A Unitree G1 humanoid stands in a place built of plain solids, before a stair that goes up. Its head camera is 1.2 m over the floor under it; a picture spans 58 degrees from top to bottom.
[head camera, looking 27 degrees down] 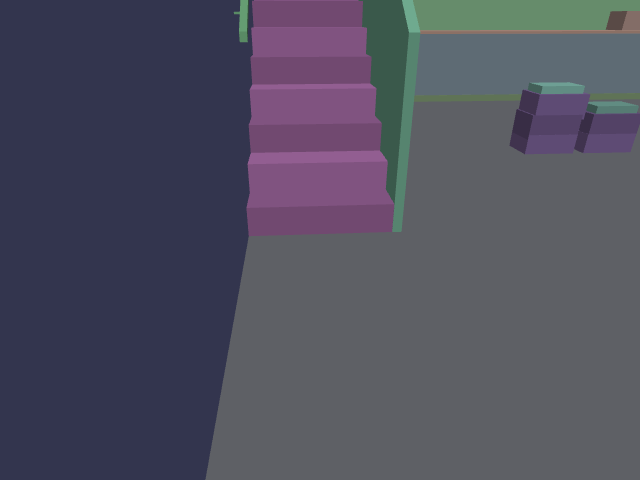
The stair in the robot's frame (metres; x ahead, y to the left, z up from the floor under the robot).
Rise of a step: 0.19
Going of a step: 0.26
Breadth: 0.90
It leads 4 degrees to the left of straight ahead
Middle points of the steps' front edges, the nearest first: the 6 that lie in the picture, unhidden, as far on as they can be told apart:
2.44 -0.01 0.19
2.70 0.01 0.38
2.96 0.03 0.57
3.22 0.04 0.76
3.48 0.06 0.95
3.74 0.08 1.14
